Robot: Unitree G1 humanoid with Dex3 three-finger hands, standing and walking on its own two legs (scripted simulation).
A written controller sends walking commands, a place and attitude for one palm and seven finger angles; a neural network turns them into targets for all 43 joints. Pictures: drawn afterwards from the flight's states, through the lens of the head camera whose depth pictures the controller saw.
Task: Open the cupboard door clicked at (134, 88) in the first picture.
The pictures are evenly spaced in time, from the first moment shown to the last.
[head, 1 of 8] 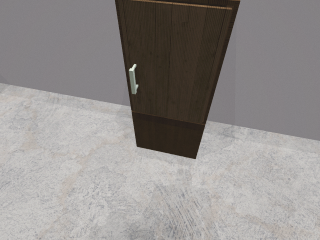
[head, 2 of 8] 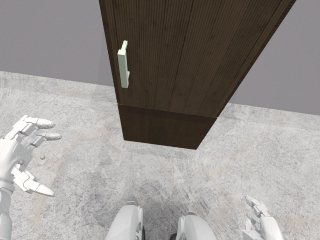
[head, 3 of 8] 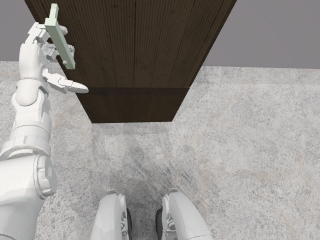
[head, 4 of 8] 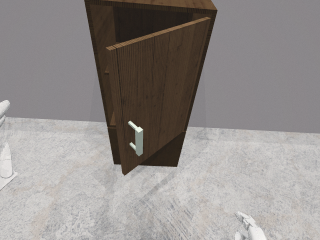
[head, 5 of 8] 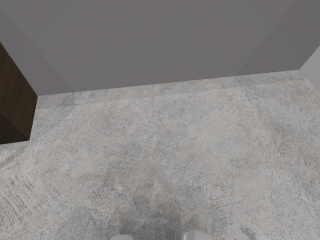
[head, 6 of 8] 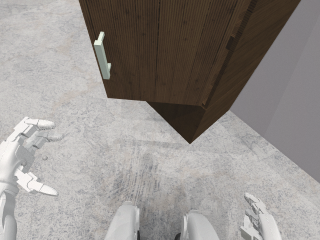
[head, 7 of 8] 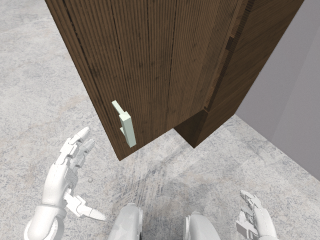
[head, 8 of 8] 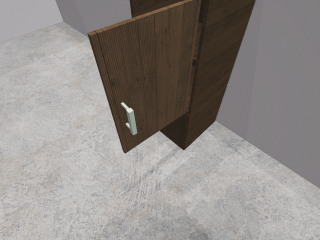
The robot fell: no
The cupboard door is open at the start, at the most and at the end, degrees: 0 85 85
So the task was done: yes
